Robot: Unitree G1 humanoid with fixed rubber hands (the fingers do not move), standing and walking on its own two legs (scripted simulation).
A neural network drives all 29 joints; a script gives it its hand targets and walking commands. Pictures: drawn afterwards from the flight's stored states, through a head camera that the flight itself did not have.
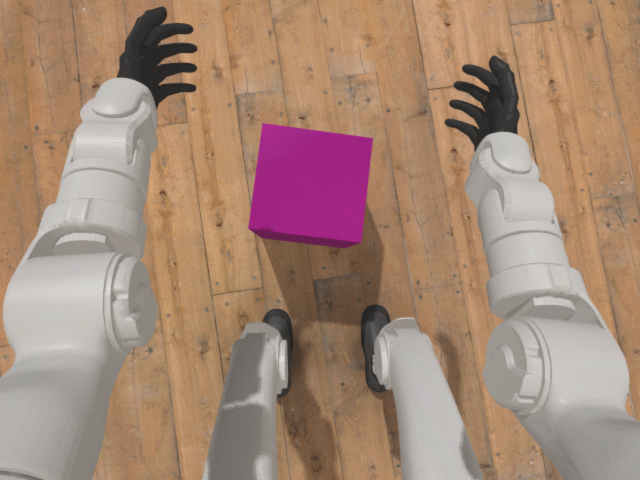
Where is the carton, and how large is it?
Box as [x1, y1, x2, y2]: [248, 123, 372, 247]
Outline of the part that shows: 262,123 248,228 259,236 265,238 339,247 347,247 360,242 372,138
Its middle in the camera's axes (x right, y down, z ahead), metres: -0.03 -0.09 +0.85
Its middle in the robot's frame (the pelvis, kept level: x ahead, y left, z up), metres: +0.50 +0.01 -0.51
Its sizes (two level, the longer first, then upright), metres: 0.210 0.200 0.250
